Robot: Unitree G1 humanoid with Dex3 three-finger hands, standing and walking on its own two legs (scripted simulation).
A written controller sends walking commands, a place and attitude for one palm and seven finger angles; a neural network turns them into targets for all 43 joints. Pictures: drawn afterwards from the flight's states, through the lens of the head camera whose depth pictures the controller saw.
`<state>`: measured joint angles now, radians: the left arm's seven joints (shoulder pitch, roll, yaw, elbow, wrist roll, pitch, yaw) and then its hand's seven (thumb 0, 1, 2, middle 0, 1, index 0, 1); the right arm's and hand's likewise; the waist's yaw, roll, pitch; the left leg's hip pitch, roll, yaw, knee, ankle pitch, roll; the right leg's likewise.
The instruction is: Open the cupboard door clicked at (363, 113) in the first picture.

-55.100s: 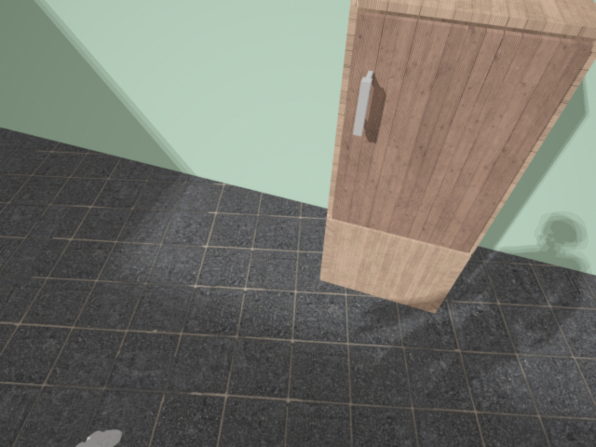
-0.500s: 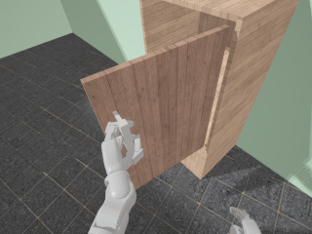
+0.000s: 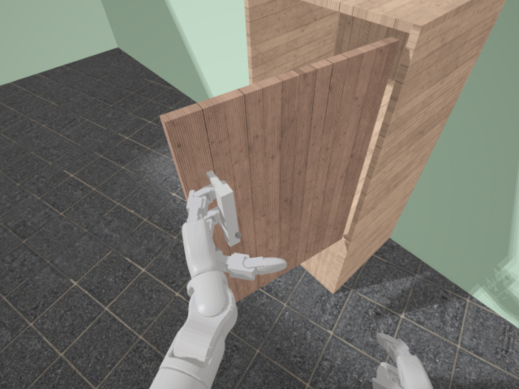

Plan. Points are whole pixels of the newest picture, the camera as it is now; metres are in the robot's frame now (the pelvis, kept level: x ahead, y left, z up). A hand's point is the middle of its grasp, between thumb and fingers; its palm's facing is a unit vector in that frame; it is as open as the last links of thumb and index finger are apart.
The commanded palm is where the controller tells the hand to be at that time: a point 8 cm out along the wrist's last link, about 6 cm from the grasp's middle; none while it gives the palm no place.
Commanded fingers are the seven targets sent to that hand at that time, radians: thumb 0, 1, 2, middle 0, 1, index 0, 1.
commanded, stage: open thumb and fingers to let go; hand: left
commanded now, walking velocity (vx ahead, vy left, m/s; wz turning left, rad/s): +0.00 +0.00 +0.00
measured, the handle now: (222, 209) +0.37 +0.08 +0.08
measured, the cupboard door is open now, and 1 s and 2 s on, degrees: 80 80 80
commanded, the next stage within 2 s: slide the hand sideways off the handle in 0.12 s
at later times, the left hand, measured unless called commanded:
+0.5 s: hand (228, 249) +0.30 +0.07 +0.08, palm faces -0.19 -0.98 +0.00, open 16.5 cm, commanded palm +0.28 +0.10 +0.08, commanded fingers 0.00 -0.50 0.30 -0.15 -0.30 -0.15 -0.30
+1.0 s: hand (201, 274) +0.26 +0.10 +0.08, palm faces -0.08 -1.00 -0.03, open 16.3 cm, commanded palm +0.24 +0.15 +0.08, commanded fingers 0.00 -0.50 0.30 -0.15 -0.30 -0.15 -0.30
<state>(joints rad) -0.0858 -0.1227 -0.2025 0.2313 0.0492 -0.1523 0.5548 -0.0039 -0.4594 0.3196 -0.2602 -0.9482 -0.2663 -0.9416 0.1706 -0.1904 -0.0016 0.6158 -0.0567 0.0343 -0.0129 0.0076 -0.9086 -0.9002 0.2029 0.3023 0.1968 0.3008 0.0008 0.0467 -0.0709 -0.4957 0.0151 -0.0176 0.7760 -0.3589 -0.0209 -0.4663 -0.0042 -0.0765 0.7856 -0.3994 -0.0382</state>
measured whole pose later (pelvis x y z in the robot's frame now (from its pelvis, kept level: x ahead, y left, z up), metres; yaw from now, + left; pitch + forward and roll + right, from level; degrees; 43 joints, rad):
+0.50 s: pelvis -0.01 +0.03 +0.00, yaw +0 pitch +3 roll -1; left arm -0.13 0.04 -0.23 0.25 -0.11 -0.16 0.06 -0.01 -0.50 0.30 -0.17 -0.34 -0.09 -0.35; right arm 0.24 -0.22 0.03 0.58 0.02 0.01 -0.03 0.01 -0.91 -0.90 0.20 0.30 0.20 0.30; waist 0.01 0.06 -0.05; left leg -0.50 -0.01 0.00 0.81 -0.37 0.02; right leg -0.46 -0.03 -0.06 0.79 -0.38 0.00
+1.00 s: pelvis +0.01 +0.01 +0.00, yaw -1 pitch +4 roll +0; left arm 0.24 0.11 -0.14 -0.10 -0.09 -0.16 0.01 -0.01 -0.50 0.30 -0.14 -0.30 -0.15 -0.30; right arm 0.23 -0.21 0.04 0.50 0.01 -0.05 -0.01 0.01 -0.91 -0.90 0.20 0.30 0.20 0.30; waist 0.02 0.05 -0.05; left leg -0.47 0.01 0.00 0.80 -0.39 0.00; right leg -0.44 -0.01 -0.05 0.79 -0.42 -0.02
